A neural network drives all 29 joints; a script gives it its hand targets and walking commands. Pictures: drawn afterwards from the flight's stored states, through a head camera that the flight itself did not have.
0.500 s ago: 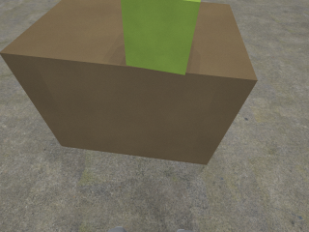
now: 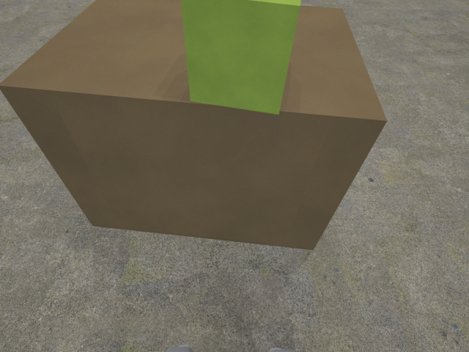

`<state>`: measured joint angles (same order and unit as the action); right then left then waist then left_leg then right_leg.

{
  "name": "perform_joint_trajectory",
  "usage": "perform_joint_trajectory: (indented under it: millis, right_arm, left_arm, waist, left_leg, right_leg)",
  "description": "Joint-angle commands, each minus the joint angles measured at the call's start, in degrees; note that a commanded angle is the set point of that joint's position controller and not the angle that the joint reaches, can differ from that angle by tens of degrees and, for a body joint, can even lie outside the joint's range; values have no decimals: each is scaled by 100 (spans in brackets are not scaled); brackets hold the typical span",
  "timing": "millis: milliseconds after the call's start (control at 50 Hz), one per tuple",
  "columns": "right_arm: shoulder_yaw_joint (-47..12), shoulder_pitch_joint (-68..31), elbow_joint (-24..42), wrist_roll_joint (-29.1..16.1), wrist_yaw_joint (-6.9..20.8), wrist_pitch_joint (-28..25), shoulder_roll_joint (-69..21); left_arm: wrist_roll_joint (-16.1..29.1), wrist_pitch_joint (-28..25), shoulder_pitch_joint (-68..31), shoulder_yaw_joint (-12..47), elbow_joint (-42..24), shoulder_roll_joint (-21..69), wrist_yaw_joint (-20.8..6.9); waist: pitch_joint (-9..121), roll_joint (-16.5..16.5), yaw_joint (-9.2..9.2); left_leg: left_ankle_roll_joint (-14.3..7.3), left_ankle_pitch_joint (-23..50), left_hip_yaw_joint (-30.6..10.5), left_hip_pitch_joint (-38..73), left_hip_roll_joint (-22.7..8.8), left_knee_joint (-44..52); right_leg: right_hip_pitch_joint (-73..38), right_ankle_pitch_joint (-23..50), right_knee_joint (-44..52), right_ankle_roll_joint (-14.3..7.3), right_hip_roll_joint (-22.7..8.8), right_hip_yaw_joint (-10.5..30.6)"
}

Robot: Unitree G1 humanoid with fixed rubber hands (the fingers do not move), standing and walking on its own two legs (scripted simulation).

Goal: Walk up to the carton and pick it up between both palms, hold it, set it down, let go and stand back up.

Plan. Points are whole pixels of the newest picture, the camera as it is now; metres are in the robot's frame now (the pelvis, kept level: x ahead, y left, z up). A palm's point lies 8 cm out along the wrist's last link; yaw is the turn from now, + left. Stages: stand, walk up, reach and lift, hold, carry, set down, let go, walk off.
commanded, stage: walk up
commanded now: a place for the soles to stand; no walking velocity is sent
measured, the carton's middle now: (245, 38) +0.81 -0.01 +0.15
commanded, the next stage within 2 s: none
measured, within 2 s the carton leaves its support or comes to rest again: neither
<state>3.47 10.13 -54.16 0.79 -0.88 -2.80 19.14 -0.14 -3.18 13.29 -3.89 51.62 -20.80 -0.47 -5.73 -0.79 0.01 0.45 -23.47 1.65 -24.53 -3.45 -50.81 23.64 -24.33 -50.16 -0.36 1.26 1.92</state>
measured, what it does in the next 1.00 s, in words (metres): lifts its right foot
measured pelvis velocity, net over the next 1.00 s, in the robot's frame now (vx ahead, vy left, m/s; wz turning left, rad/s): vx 0.08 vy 0.03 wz -0.04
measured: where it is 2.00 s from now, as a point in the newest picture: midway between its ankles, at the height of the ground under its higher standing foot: (230, 336)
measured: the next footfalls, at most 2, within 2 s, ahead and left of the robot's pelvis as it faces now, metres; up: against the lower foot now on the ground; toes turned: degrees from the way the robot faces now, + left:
right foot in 1.12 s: +0.24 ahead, -0.09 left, +0.00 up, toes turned -5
left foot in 1.60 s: +0.31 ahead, +0.13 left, +0.00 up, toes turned +4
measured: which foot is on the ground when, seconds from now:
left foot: down 0.00-1.00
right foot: down 0.00-0.66, up 0.68-1.00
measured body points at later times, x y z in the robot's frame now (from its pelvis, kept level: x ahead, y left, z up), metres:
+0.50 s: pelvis +0.00 +0.00 +0.00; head +0.03 +0.00 +0.45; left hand +0.08 +0.30 -0.12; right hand +0.09 -0.31 -0.12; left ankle +0.03 +0.12 -0.68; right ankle +0.03 -0.13 -0.70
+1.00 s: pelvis +0.08 +0.03 +0.03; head +0.11 +0.05 +0.48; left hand +0.17 +0.34 -0.10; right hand +0.12 -0.28 -0.08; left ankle +0.05 +0.13 -0.70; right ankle +0.12 -0.11 -0.64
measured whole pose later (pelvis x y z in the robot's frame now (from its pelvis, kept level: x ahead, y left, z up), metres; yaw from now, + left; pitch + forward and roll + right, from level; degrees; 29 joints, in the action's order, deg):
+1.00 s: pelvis +0.08 +0.03 +0.03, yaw -2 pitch -2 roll -2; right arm 3.7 16.2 -54.2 0.8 1.5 -4.3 19.9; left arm -0.1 -3.6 13.9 -3.6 52.1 -20.9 -0.5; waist -5.5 -0.4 0.0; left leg -1.6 -23.5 3.8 -10.9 -2.5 -36.7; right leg 28.3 -24.0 -56.7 -0.8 1.3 1.8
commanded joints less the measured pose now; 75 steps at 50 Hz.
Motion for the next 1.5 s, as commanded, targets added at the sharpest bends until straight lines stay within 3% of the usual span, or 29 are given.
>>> perform_joint_trajectory:
  millis: [0,40,100,120,160,200,220,260,320,360,400,460,560,600,620,640,660,700,800,1020,1060,1080,1100,1120,1140,1200,1280,1400,1480]
  right_arm:
    - [411,-266,463,83,11,-204,2048]
    - [339,-440,467,69,22,-118,1867]
    - [259,-855,672,-31,15,34,1310]
    - [254,-791,592,-24,-12,23,1423]
    - [320,-397,433,13,7,-63,1455]
    - [325,174,253,7,7,-173,1430]
    - [397,451,201,72,-24,-225,1617]
    - [432,223,328,33,10,-254,2040]
    - [380,-428,468,50,-4,-178,1952]
    - [310,-578,556,-21,26,-100,1676]
    - [236,-777,637,-36,7,-1,1350]
    - [362,-932,969,121,213,-123,1689]
    - [529,-314,676,66,308,-160,1694]
    - [575,568,414,39,275,-240,1600]
    - [682,1604,76,107,213,-296,1746]
    - [815,2135,-78,198,129,-352,2490]
    - [862,1630,180,2,141,-361,2649]
    - [703,960,323,-90,89,-356,2267]
    - [616,1043,439,-35,61,-362,1901]
    - [532,845,680,-59,161,-241,1924]
    - [476,246,833,-166,167,-180,1861]
    - [347,177,883,-169,172,-162,1388]
    - [145,221,995,-148,202,-153,920]
    - [160,279,929,-169,233,-93,1266]
    - [284,-70,797,-116,210,-32,1711]
    - [318,264,577,-59,263,-3,1564]
    - [340,557,415,7,299,52,1518]
    - [378,-81,596,47,307,15,1568]
    - [423,-184,716,98,312,-118,1602]
  left_arm:
    - [-110,-103,32,-200,-218,-1268,161]
    - [-162,-163,360,-243,-132,-1359,124]
    - [-222,-270,543,-312,-98,-1870,150]
    - [-236,-276,338,-312,-208,-1980,154]
    - [-195,-257,-14,-265,-282,-1915,204]
    - [-111,-174,-506,-174,-303,-1565,180]
    - [-67,-146,-621,-114,-362,-1246,172]
    - [-49,-72,-343,-126,-346,-1207,195]
    - [-130,-124,119,-176,-142,-1266,140]
    - [-172,-216,453,-206,-40,-1429,132]
    - [-162,-273,272,-253,-109,-1773,143]
    - [-161,-354,1110,-579,-106,-2445,105]
    - [-173,-331,433,-558,-289,-2224,47]
    - [-153,-268,-358,-470,-480,-2020,3]
    - [-119,-207,-421,-341,-535,-1494,4]
    - [-69,-235,-496,-99,-631,-741,22]
    - [-101,-184,-317,-233,-599,-1294,50]
    - [-59,-216,-270,-233,-357,-1615,54]
    - [-4,-109,78,-231,-255,-1389,9]
    - [-89,-290,-605,-178,-519,-1127,-102]
    - [-89,-378,387,-249,-207,-1177,-50]
    - [-115,-415,1264,-406,99,-1548,30]
    - [-172,-436,1631,-554,148,-2020,118]
    - [-123,-440,1371,-535,-36,-2271,159]
    - [-48,-423,1061,-546,-68,-2356,133]
    - [-28,-427,513,-372,-134,-1756,108]
    - [-50,-511,676,-422,-256,-1713,108]
    - [-114,-453,680,-428,-315,-1906,102]
    - [-134,-422,698,-450,-334,-1983,53]
  waist:
    - [594,1114,70]
    - [572,833,-80]
    - [278,-979,-240]
    - [313,-661,-149]
    - [450,-272,98]
    - [703,-301,448]
    - [802,256,544]
    - [618,1056,249]
    - [588,776,-24]
    - [939,374,-149]
    - [437,-637,-91]
    - [211,-417,-506]
    - [169,-584,-169]
    - [348,-206,541]
    - [940,780,944]
    - [788,2578,1219]
    - [743,1360,902]
    - [-36,522,550]
    - [493,884,397]
    - [258,999,494]
    - [935,572,-180]
    - [1439,-180,-577]
    - [1644,-1171,-722]
    - [1243,-773,-546]
    - [636,-202,-533]
    - [-211,-77,-160]
    - [247,-369,-163]
    - [-79,-343,-323]
    - [135,-115,-364]
  left_leg:
    - [-1522,43,-2359,782,-1695,2413]
    - [-1105,-56,-1741,176,-1279,1939]
    - [-249,-952,-79,-1324,217,-381]
    - [-254,-1289,-272,-1156,137,-435]
    - [-255,-886,-244,-513,116,135]
    - [-330,511,-336,1022,6,1237]
    - [-548,561,-1129,1628,-486,1670]
    - [-1393,183,-2633,1329,-1711,2635]
    - [-1300,466,-2006,803,-1444,2130]
    - [-684,908,-993,241,-672,997]
    - [-213,-469,-13,-699,231,-202]
    - [-307,-1239,-438,-2587,2,-1123]
    - [-157,-1265,-70,-1263,-88,-206]
    - [-311,-202,36,863,56,1137]
    - [-414,-796,-432,2608,68,2198]
    - [-477,-2160,-3494,3206,-1387,3787]
    - [-652,-2435,-4699,3226,-2025,4157]
    - [-481,-708,-3760,2617,-1932,3800]
    - [-416,2754,-1672,2950,-1252,2929]
    - [-1339,2586,-1070,2510,-1371,2515]
    - [-902,3117,-438,1923,-1019,1278]
    - [-561,2460,-5,1081,-524,-392]
    - [-302,70,48,-594,79,-1312]
    - [-184,-746,-307,-1707,605,-1676]
    - [-284,-636,-760,-1826,285,-1928]
    - [-235,161,-719,-1487,-143,-1682]
    - [-123,479,-478,-1190,-216,-1238]
    - [-40,269,-454,-1640,-388,-460]
    - [-75,-287,-252,-1330,-283,231]
  right_leg:
    - [449,-598,-25,-165,-220,-159]
    - [-251,-51,865,-323,-280,173]
    - [-1001,96,2755,-1042,-1443,3233]
    - [-867,369,2661,-1417,-1723,3455]
    - [-603,1254,2227,-1428,-1652,3029]
    - [278,2014,1466,-794,-946,1662]
    - [968,1845,675,-434,-609,1045]
    - [1047,-256,-361,-110,-73,-179]
    - [203,82,578,-214,-257,-82]
    - [-606,803,1486,-534,-473,877]
    - [-807,1034,2434,-1159,-1416,2844]
    - [-2047,-2045,3261,-1767,-2302,4243]
    - [-1036,-1755,3017,-1532,-1828,3034]
    - [383,-847,1844,-1224,-1490,2138]
    - [1397,-392,152,-784,-746,1100]
    - [2934,-849,-1954,-233,545,240]
    - [3174,-850,-2130,-181,363,613]
    - [2997,-130,-2090,-123,3,648]
    - [2050,509,-1385,-91,-157,261]
    - [1043,511,1037,-96,-416,-488]
    - [-893,1399,2585,-250,-135,-574]
    - [-2258,1457,2780,-251,-335,54]
    - [-3197,506,2926,-454,-1583,2133]
    - [-3116,-997,3846,-818,-2310,4112]
    - [-2500,-1895,3969,-1081,-2485,4204]
    - [-1354,-1044,3934,-609,-1940,2847]
    - [-1520,534,3623,-597,-1733,2057]
    - [-1576,-1152,3769,-1060,-1946,2228]
    - [-1637,-452,3390,-1422,-2081,2223]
